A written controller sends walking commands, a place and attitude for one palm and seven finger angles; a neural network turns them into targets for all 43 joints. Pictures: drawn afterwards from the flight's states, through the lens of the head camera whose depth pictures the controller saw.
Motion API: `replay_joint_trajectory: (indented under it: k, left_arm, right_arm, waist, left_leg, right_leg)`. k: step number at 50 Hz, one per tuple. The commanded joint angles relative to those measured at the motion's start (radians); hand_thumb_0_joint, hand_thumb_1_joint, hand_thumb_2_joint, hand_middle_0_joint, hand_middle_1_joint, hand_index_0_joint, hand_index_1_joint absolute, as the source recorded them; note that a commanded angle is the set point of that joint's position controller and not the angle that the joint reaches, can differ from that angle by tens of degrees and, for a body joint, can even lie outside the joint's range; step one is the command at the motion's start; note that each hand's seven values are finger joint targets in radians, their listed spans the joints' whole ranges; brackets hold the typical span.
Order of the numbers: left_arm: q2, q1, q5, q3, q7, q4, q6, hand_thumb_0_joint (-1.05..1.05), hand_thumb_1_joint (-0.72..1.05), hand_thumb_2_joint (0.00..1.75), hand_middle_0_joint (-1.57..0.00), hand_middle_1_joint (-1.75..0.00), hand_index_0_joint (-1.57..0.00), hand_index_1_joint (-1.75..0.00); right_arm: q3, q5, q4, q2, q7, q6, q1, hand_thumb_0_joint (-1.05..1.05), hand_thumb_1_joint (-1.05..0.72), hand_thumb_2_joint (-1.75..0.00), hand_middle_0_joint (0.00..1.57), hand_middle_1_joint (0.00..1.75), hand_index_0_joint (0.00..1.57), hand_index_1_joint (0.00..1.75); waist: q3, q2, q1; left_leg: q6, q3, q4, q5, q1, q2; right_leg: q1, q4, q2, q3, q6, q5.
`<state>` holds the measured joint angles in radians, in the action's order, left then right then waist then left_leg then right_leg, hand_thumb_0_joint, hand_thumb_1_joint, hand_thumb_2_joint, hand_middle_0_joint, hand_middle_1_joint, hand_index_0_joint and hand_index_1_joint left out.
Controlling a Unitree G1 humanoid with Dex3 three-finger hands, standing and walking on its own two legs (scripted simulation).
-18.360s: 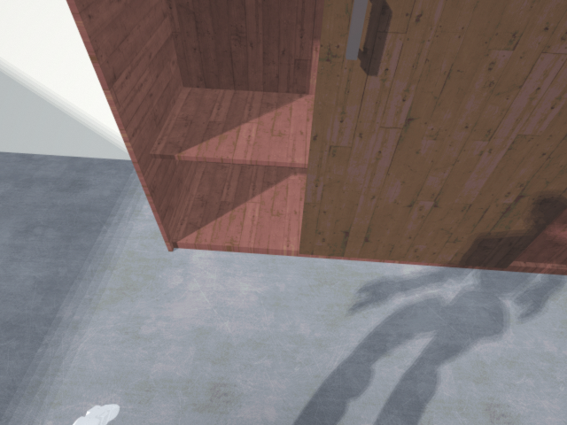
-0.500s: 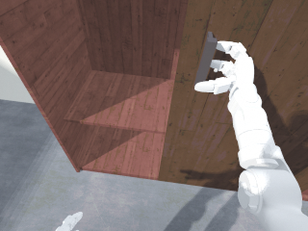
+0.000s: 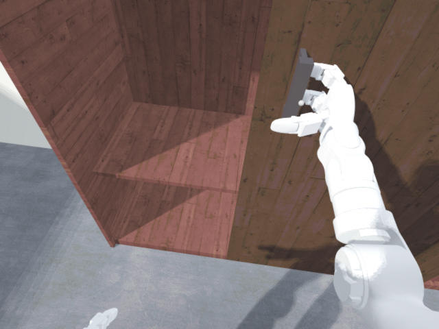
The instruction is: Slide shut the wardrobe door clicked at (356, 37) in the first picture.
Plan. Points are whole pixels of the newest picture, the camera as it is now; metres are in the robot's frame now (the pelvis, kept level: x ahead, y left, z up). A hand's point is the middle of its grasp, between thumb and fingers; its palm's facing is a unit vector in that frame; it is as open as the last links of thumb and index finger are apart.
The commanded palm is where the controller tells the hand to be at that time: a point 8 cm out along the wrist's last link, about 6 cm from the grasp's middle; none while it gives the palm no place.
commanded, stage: slide the fingers in behind the handle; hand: right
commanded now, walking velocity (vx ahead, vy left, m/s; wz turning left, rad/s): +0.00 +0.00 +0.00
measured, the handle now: (294, 90) +0.51 -0.08 +0.20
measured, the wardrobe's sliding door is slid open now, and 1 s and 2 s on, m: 0.54 0.54 0.54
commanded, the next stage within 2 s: grip the handle and tug to test in 0.66 s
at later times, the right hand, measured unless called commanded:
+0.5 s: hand (291, 100) +0.47 -0.07 +0.21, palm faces +0.04 +1.00 +0.02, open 14.0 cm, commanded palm +0.44 -0.12 +0.20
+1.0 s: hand (298, 103) +0.46 -0.08 +0.20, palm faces +0.05 +1.00 +0.02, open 12.6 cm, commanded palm +0.44 -0.12 +0.20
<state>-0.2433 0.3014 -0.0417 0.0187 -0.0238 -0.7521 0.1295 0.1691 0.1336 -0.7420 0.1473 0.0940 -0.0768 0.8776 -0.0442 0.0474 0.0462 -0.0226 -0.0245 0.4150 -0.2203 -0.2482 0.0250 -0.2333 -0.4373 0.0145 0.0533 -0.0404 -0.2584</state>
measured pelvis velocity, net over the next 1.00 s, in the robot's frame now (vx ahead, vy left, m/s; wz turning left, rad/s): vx -0.01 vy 0.00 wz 0.00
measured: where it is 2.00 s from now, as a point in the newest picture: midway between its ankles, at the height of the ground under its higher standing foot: outside the picture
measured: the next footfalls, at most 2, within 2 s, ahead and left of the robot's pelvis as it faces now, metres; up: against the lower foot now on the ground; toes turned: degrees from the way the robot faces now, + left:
none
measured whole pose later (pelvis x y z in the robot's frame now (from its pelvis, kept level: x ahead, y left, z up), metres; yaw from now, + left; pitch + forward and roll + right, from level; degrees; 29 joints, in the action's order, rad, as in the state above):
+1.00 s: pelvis -0.01 +0.00 +0.00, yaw +0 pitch +3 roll +1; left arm -0.24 0.31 -0.04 0.02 -0.03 -0.76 0.14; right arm 0.16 0.12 -0.82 0.16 0.11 -0.04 0.92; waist -0.03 0.04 0.06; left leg -0.02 -0.03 0.42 -0.21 -0.26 0.03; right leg -0.25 -0.44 0.01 0.05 -0.04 -0.25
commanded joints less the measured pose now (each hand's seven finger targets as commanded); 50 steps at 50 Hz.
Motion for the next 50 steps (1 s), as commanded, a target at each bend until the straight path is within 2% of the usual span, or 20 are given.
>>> replay_joint_trajectory:
  k: [1,4,6,7,10,12,14,17,19,25,27,29,32,35,38,41,43,46,47,50]
  left_arm:
    - [-0.108,-0.021,-0.005,-0.042,-0.011,0.124,0.041,0.00,0.90,0.90,-0.20,-0.30,-0.20,-0.30]
    - [-0.107,-0.016,-0.006,-0.043,-0.008,0.119,0.040,0.00,0.90,0.90,-0.20,-0.30,-0.20,-0.30]
    - [-0.108,-0.009,-0.004,-0.046,-0.009,0.115,0.047,0.00,0.90,0.90,-0.20,-0.30,-0.20,-0.30]
    - [-0.111,-0.006,0.002,-0.045,-0.009,0.114,0.044,0.00,0.90,0.90,-0.20,-0.30,-0.20,-0.30]
    - [-0.109,0.002,0.002,-0.045,-0.007,0.108,0.046,0.00,0.90,0.90,-0.20,-0.30,-0.20,-0.30]
    - [-0.111,0.000,0.008,-0.046,-0.005,0.112,0.044,0.00,0.90,0.90,-0.20,-0.30,-0.20,-0.30]
    - [-0.105,-0.002,0.004,-0.045,-0.002,0.117,0.042,0.00,0.90,0.90,-0.20,-0.30,-0.20,-0.30]
    - [-0.112,0.000,0.005,-0.046,-0.005,0.114,0.037,0.00,0.90,0.90,-0.20,-0.30,-0.20,-0.30]
    - [-0.106,-0.005,0.000,-0.044,-0.005,0.118,0.039,0.00,0.90,0.90,-0.20,-0.30,-0.20,-0.30]
    - [-0.111,0.011,0.001,-0.045,-0.013,0.111,0.038,0.00,0.90,0.90,-0.20,-0.30,-0.20,-0.30]
    - [-0.112,0.012,0.001,-0.044,-0.012,0.107,0.037,0.00,0.90,0.90,-0.20,-0.30,-0.20,-0.30]
    - [-0.111,0.017,0.000,-0.046,-0.010,0.108,0.043,0.00,0.90,0.90,-0.20,-0.30,-0.20,-0.30]
    - [-0.117,0.020,0.004,-0.049,-0.008,0.111,0.043,0.00,0.90,0.90,-0.20,-0.30,-0.20,-0.30]
    - [-0.111,0.009,-0.001,-0.050,-0.004,0.119,0.046,0.00,0.90,0.90,-0.20,-0.30,-0.20,-0.30]
    - [-0.119,0.009,-0.003,-0.050,-0.006,0.120,0.042,0.00,0.90,0.90,-0.20,-0.30,-0.20,-0.30]
    - [-0.111,-0.002,-0.006,-0.050,-0.008,0.121,0.050,0.00,0.90,0.90,-0.20,-0.30,-0.20,-0.30]
    - [-0.118,0.003,-0.007,-0.049,-0.012,0.113,0.047,0.00,0.90,0.90,-0.20,-0.30,-0.20,-0.30]
    - [-0.116,0.005,-0.007,-0.045,-0.015,0.108,0.052,0.00,0.90,0.90,-0.20,-0.30,-0.20,-0.30]
    - [-0.117,0.007,-0.004,-0.046,-0.015,0.106,0.053,0.00,0.90,0.90,-0.20,-0.30,-0.20,-0.30]
    - [-0.114,0.013,-0.002,-0.047,-0.015,0.097,0.063,0.00,0.90,0.90,-0.20,-0.30,-0.20,-0.30]
  right_arm:
    - [0.016,-0.006,0.239,0.163,0.007,0.068,0.546,0.00,0.50,-0.30,0.30,1.20,0.30,1.20]
    - [-0.033,-0.008,0.217,0.107,0.014,0.075,0.567,0.00,0.50,-0.30,0.30,1.20,0.30,1.20]
    - [-0.030,-0.005,0.213,0.105,0.020,0.076,0.593,0.00,0.50,-0.30,0.30,1.20,0.30,1.20]
    - [-0.013,-0.005,0.205,0.123,0.027,0.079,0.585,0.00,0.50,-0.30,0.30,1.20,0.30,1.20]
    - [-0.009,-0.011,0.188,0.120,0.037,0.083,0.602,0.00,0.50,-0.30,0.30,1.20,0.30,1.20]
    - [0.026,-0.018,0.190,0.154,0.046,0.091,0.561,0.00,0.50,-0.30,0.30,1.20,0.30,1.20]
    - [-0.008,-0.020,0.211,0.118,0.044,0.095,0.581,0.00,0.50,-0.30,0.30,1.20,0.30,1.20]
    - [0.023,-0.022,0.181,0.158,0.040,0.095,0.557,0.00,0.50,-0.30,0.30,1.20,0.30,1.20]
    - [-0.005,-0.022,0.191,0.129,0.035,0.093,0.586,0.00,0.50,-0.30,0.30,1.20,0.30,1.20]
    - [0.043,-0.022,0.137,0.184,0.034,0.088,0.579,0.00,0.50,-0.30,0.30,1.20,0.30,1.20]
    - [0.027,-0.024,0.120,0.175,0.032,0.092,0.584,0.00,0.50,-0.30,0.30,1.20,0.30,1.20]
    - [0.010,-0.023,0.136,0.153,0.031,0.101,0.600,0.00,0.50,-0.30,0.30,1.20,0.30,1.20]
    - [0.055,-0.019,0.141,0.201,0.031,0.109,0.557,0.00,0.50,-0.30,0.30,1.20,0.30,1.20]
    - [0.023,-0.019,0.186,0.166,0.020,0.117,0.568,0.00,0.50,-0.30,0.30,1.20,0.30,1.20]
    - [0.054,-0.020,0.177,0.198,0.021,0.113,0.545,0.00,0.50,-0.30,0.30,1.20,0.30,1.20]
    - [0.001,-0.014,0.211,0.151,0.009,0.109,0.575,0.00,0.36,-0.36,0.32,1.22,0.32,1.22]
    - [0.036,-0.010,0.170,0.183,0.012,0.099,0.551,0.00,0.27,-0.40,0.32,1.23,0.32,1.23]
    - [-0.014,-0.006,0.170,0.140,0.009,0.095,0.607,0.00,0.13,-0.46,0.34,1.25,0.34,1.25]
    - [-0.022,-0.009,0.165,0.136,0.012,0.098,0.611,0.00,0.08,-0.48,0.35,1.26,0.35,1.26]
    - [-0.019,-0.004,0.164,0.127,0.016,0.108,0.641,0.00,-0.06,-0.54,0.36,1.28,0.36,1.28]
  waist:
    - [-0.316,-0.066,0.006]
    - [-0.295,-0.093,0.022]
    - [-0.315,-0.075,0.024]
    - [-0.318,-0.082,0.013]
    - [-0.328,-0.111,0.022]
    - [-0.343,-0.099,-0.004]
    - [-0.340,-0.103,0.013]
    - [-0.315,-0.126,0.003]
    - [-0.308,-0.097,0.017]
    - [-0.304,-0.113,0.015]
    - [-0.278,-0.099,0.016]
    - [-0.310,-0.099,0.025]
    - [-0.335,-0.110,0.001]
    - [-0.342,-0.091,0.012]
    - [-0.316,-0.121,0.006]
    - [-0.321,-0.064,0.021]
    - [-0.291,-0.098,0.018]
    - [-0.275,-0.102,0.036]
    - [-0.274,-0.082,0.031]
    - [-0.320,-0.065,0.037]
  left_leg:
    - [0.002,0.014,-0.025,0.316,0.083,-0.009]
    - [0.002,0.008,-0.028,0.288,0.055,-0.005]
    - [0.002,0.011,-0.025,0.283,0.045,-0.005]
    - [-0.002,0.008,-0.026,0.278,0.067,-0.008]
    - [0.005,0.013,-0.021,0.303,0.066,-0.006]
    - [0.000,0.012,-0.017,0.321,0.099,-0.010]
    - [0.006,0.017,-0.018,0.342,0.091,-0.008]
    - [0.002,0.013,-0.024,0.323,0.108,-0.010]
    - [0.006,0.019,-0.028,0.316,0.082,-0.009]
    - [0.008,0.024,-0.035,0.285,0.085,-0.010]
    - [0.004,0.019,-0.039,0.261,0.079,-0.013]
    - [0.008,0.023,-0.034,0.279,0.072,-0.010]
    - [0.002,0.019,-0.027,0.303,0.116,-0.012]
    - [0.005,0.022,-0.024,0.333,0.106,-0.009]
    - [0.006,0.020,-0.030,0.315,0.107,-0.007]
    - [0.005,0.023,-0.036,0.285,0.075,-0.007]
    - [0.006,0.022,-0.042,0.270,0.071,-0.006]
    - [0.007,0.017,-0.043,0.242,0.046,-0.007]
    - [0.002,0.015,-0.042,0.226,0.048,-0.010]
    - [0.005,0.018,-0.034,0.243,0.031,-0.007]
  right_leg:
    - [0.150,0.014,-0.021,-0.041,0.006,0.324]
    - [0.157,0.016,-0.024,-0.051,0.007,0.310]
    - [0.174,0.013,-0.026,-0.054,0.009,0.314]
    - [0.162,0.015,-0.023,-0.054,0.011,0.319]
    - [0.156,0.013,-0.023,-0.049,0.008,0.323]
    - [0.146,0.013,-0.020,-0.045,0.009,0.344]
    - [0.153,0.012,-0.021,-0.036,0.005,0.345]
    - [0.126,0.018,-0.020,-0.036,0.005,0.321]
    - [0.137,0.017,-0.020,-0.034,0.002,0.306]
    - [0.111,0.019,-0.019,-0.032,-0.001,0.268]
    - [0.099,0.021,-0.017,-0.033,0.001,0.252]
    - [0.120,0.018,-0.018,-0.035,0.000,0.267]
    - [0.112,0.018,-0.018,-0.034,0.002,0.295]
    - [0.136,0.015,-0.020,-0.029,0.001,0.315]
    - [0.118,0.022,-0.022,-0.029,-0.001,0.294]
    - [0.149,0.017,-0.022,-0.034,0.000,0.277]
    - [0.131,0.022,-0.026,-0.034,0.000,0.261]
    - [0.128,0.023,-0.024,-0.045,0.001,0.240]
    - [0.129,0.024,-0.023,-0.048,0.004,0.240]
    - [0.166,0.014,-0.026,-0.052,0.007,0.267]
